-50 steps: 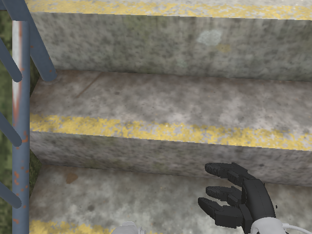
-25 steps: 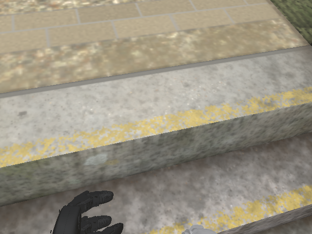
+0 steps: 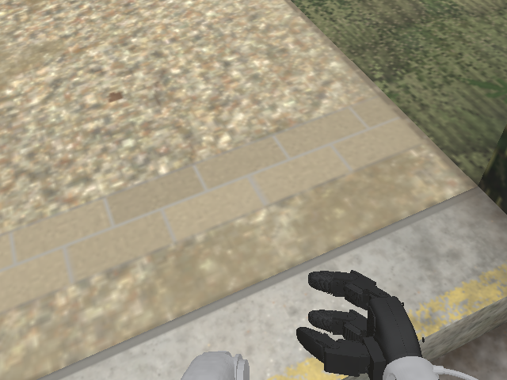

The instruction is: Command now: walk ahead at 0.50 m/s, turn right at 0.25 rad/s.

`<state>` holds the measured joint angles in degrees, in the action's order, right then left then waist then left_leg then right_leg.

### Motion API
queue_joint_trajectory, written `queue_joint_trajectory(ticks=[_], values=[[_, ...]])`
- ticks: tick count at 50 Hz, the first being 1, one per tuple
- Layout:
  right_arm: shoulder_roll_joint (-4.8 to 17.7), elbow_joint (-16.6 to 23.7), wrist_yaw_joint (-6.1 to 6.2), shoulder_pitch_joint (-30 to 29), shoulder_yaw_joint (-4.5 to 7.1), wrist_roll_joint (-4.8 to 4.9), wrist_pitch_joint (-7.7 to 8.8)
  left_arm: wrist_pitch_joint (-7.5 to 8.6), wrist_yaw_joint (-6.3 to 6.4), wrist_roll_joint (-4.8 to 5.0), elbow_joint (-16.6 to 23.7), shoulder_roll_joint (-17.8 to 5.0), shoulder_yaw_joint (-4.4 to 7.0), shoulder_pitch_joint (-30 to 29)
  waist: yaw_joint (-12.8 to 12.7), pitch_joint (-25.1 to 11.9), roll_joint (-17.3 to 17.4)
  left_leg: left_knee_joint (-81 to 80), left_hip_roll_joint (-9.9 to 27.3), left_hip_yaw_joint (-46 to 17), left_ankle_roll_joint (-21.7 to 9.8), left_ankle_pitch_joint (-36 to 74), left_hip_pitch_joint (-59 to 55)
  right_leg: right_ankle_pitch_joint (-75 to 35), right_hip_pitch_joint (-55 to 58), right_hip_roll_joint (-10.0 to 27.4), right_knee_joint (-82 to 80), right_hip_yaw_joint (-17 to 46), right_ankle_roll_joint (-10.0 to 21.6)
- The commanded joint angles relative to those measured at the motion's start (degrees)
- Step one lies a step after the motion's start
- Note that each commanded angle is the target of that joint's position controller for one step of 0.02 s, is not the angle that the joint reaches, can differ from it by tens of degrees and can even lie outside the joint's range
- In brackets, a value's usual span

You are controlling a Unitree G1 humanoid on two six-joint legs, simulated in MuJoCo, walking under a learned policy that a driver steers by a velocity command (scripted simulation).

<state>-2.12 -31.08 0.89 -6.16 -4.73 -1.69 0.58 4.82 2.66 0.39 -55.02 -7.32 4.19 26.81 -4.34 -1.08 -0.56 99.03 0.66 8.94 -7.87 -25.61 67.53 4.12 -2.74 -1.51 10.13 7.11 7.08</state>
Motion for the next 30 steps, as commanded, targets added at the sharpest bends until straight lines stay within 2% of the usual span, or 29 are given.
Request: queue_joint_trajectory(ticks=[1,2,3,4,5,6,7,8,9,10,11,13,14,15,16,17,18,19,20,21,22,23,24,25,26,27,28,29,30], values=[[10.6,0.4,0.76,7.0,4.88,1.84,0.51,4.67,-1.94,1.89,6.5,-11.3,2.85,0.8,6.7,-20.6,-6.9,-28.9,-6.2,-0.7,0.3,-8.9,-46.3,-97.6,-4.3,10.5,21.1,2.4,5.9],[14.1,-2.6,1.12,11.4,6.78,2.15,1.73,4.27,-2.6,2.46,7.0,-9.5,2.77,3.5,4.8,-26.4,-3.6,-36.5,0.6,-13.4,-3.0,-15.4,-63.9,-89.0,-19.2,3.4,33.6,0.2,-0.8],[17.3,-5.8,1.79,20.7,8.34,2.11,0.51,4.95,-3.63,1.61,7.5,-11.0,3.28,0.6,11.3,-33.3,11.2,-47.1,5.9,-29.5,-8.2,-19.1,-68.2,-50.5,-24.5,-4.9,58.8,-3.0,-4.6],[17.2,-7.2,1.96,16.2,9.09,1.54,-0.96,5.31,-4.76,-2.24,9.9,-9.6,3.06,-1.8,8.2,-36.3,18.8,-49.5,12.4,-46.8,-11.4,-23.5,-64.9,-6.2,-33.3,-7.4,91.5,6.1,-5.7],[15.0,-9.8,1.1,17.1,8.73,1.45,-2.11,6.25,-5.7,-3.73,14.5,-2.8,0.29,-14.3,11.4,-26.1,7.6,-46.8,3.2,-34.6,-8.3,-18.2,-53.9,-3.7,-37.1,-6.4,103.0,7.2,-2.8],[15.1,-12.1,1.83,11.8,8.65,-0.19,-2.87,4.97,-5.62,-3.86,17.7,1.5,-1.21,-17.7,5.9,-14.3,3.2,-54.3,4.4,-35.1,-6.4,-21.7,-45.1,-3.3,-46.8,-7.1,108.2,11.1,-0.9],[12.1,-13.9,2.28,9.1,8.13,-1.45,-2.75,2.39,-5.33,-4.43,21.2,2.0,-2.58,-15.2,0.8,-4.8,1.2,-63.6,9.7,-43.6,-5.6,-32.5,-33.0,0.5,-52.3,-6.5,109.2,10.1,0.1],[9.5,-15.1,1.74,7.0,7.26,-1.57,-1.94,0.34,-4.86,-5.22,21.3,1.1,-3.21,-12.3,-1.8,0.1,0.5,-64.6,9.5,-43.8,-4.3,-33.6,-27.7,2.5,-53.2,-6.3,108.7,9.7,-0.2],[8.5,-15.7,1.45,4.8,6.74,-1.36,-1.25,-1.7,-4.0,-4.5,19.9,0.3,-3.54,-8.8,-4.1,4.2,-0.6,-64.8,8.8,-38.6,-3.7,-30.9,-23.5,5.0,-53.0,-7.1,107.9,8.3,-1.9],[9.5,-15.5,1.12,3.4,6.79,-1.55,-0.27,-2.99,-3.29,-3.83,18.4,-1.0,-3.38,-5.0,-5.3,5.8,-0.7,-64.7,8.7,-33.7,-3.4,-29.0,-20.8,5.5,-52.2,-6.8,105.0,7.1,-3.3],[11.3,-15.4,1.24,2.1,7.07,-1.6,0.93,-3.46,-3.31,-3.28,17.9,-2.6,-2.95,-4.5,-5.5,6.4,0.7,-64.7,8.9,-31.0,-4.3,-28.2,-18.4,4.7,-50.9,-6.0,102.8,5.5,-4.2],[14.9,-15.9,0.98,3.4,7.85,-1.5,2.37,-4.49,-3.17,-2.17,19.3,-3.4,-2.72,-8.0,-5.8,6.3,1.6,-65.0,8.7,-26.4,-4.7,-26.9,-18.7,1.7,-50.0,-2.4,95.0,1.6,-5.3],[16.7,-15.7,1.03,4.3,8.21,-1.28,3.1,-5.05,-3.27,-2.0,19.9,-4.1,-2.43,-9.4,-5.6,5.3,1.5,-64.8,9.9,-26.4,-4.7,-27.8,-19.3,-0.9,-48.5,0.2,90.9,-0.6,-5.5],[16.9,-15.0,1.43,4.1,8.33,-0.83,3.41,-5.75,-3.2,-2.32,21.3,-3.8,-2.47,-11.9,-5.2,4.5,2.6,-64.6,10.7,-27.9,-5.1,-28.7,-19.9,-2.0,-47.8,2.5,86.3,0.2,-6.2],[17.7,-14.5,1.62,5.1,8.56,-0.6,3.28,-6.04,-3.28,-2.24,22.0,-3.7,-2.51,-12.7,-4.3,2.9,3.4,-63.4,10.8,-27.5,-5.4,-29.4,-22.2,-3.1,-47.3,3.4,83.2,-1.7,-6.3],[20.0,-13.7,1.84,6.6,9.43,-1.25,3.29,-5.95,-3.1,-2.22,23.3,-3.9,-2.4,-14.2,-2.8,1.7,3.6,-62.9,11.9,-28.8,-6.1,-32.6,-25.4,-3.1,-48.6,4.7,81.4,-3.1,-6.2],[21.8,-13.1,2.02,9.5,9.85,-1.71,2.43,-5.74,-3.63,-1.56,23.9,-4.8,-2.63,-13.3,-1.8,-0.5,5.4,-65.1,11.1,-27.4,-6.4,-37.0,-29.3,5.5,-46.4,4.7,71.1,-8.5,-6.3],[22.1,-11.8,2.82,11.6,10.28,-1.77,1.38,-5.55,-4.35,-1.53,25.3,-4.9,-2.74,-17.3,0.9,0.9,6.4,-64.6,9.8,-26.4,-5.4,-37.5,-30.4,10.3,-43.0,5.2,61.9,-11.3,-6.5],[22.0,-10.5,3.68,12.8,10.48,-2.12,0.37,-5.38,-4.7,-0.75,26.2,-4.7,-2.96,-19.1,2.5,0.2,8.0,-62.7,8.3,-25.2,-4.6,-37.0,-32.3,15.5,-38.1,4.5,53.4,-14.2,-6.9],[21.9,-8.6,5.14,15.1,10.67,-3.08,-0.81,-5.08,-4.69,1.92,25.9,-4.5,-3.28,-19.6,4.0,0.1,11.9,-62.8,7.8,-25.1,-3.1,-36.6,-34.5,26.7,-32.0,5.5,38.0,-12.2,-6.3],[22.3,-10.5,5.47,20.3,11.06,-2.9,-1.17,-5.74,-4.4,3.71,23.6,-5.2,-2.86,-13.0,4.0,-3.3,9.3,-60.7,4.8,-19.9,-3.5,-41.2,-36.9,26.4,-20.8,1.2,31.3,-24.3,-7.8],[20.1,-10.5,4.55,19.8,10.36,-3.75,-1.19,-6.03,-3.78,3.16,18.9,-5.0,-2.53,-5.6,1.6,-4.3,7.5,-49.9,3.0,-18.6,-2.7,-38.6,-33.1,20.2,-9.0,1.1,30.2,-23.0,-8.8],[14.1,-8.8,2.06,16.1,9.17,-1.95,-0.07,-4.59,-3.58,-1.16,15.5,-3.3,-2.56,3.0,-3.1,-3.7,-0.1,-31.7,-2.9,-13.2,1.9,-24.9,-18.6,23.6,-0.8,2.7,36.8,-11.8,-8.7],[10.6,-1.7,1.11,12.8,7.86,-0.25,1.6,-3.25,-3.1,-5.01,15.4,-10.2,-0.9,5.1,-2.5,-5.5,-25.7,-9.2,-8.4,-2.8,5.9,-15.9,-13.4,55.3,-8.7,18.8,6.6,31.4,-1.3],[10.7,0.2,1.55,10.9,8.24,-0.51,4.06,-1.75,-2.81,-3.65,19.3,-7.1,-1.96,-3.9,0.8,-0.6,-13.7,4.4,-5.9,-13.3,7.1,0.3,-9.1,53.5,-11.1,25.9,-3.7,47.3,1.1],[12.1,-2.0,0.79,10.4,7.96,0.54,4.58,-0.61,-2.04,-3.87,21.2,-7.7,-1.92,-6.1,0.4,-3.9,-7.3,10.6,-4.4,-13.5,7.6,7.5,-11.4,47.2,-13.9,26.3,-1.5,42.4,-0.2],[14.6,-2.1,0.54,11.8,8.57,1.38,3.93,0.15,-1.03,-4.96,21.9,-9.5,-1.17,-8.9,1.7,-5.1,-3.1,10.6,-1.7,-13.7,8.5,10.1,-15.4,33.6,-14.5,23.3,5.7,28.6,-0.6],[12.5,1.5,-0.14,6.1,7.61,0.23,3.68,0.82,0.85,-4.84,19.3,-11.7,-0.21,-7.1,0.8,-3.4,-1.0,11.0,-0.6,-16.8,7.4,7.2,-13.9,28.3,-15.7,21.8,9.2,21.6,2.4],[11.7,1.1,-0.81,7.6,7.01,0.47,2.99,1.06,1.41,-4.9,16.3,-9.4,-0.79,-3.6,1.2,-3.6,-0.2,13.1,-2.2,-16.2,6.1,4.3,-12.3,28.0,-12.4,19.2,9.7,16.6,3.1]])
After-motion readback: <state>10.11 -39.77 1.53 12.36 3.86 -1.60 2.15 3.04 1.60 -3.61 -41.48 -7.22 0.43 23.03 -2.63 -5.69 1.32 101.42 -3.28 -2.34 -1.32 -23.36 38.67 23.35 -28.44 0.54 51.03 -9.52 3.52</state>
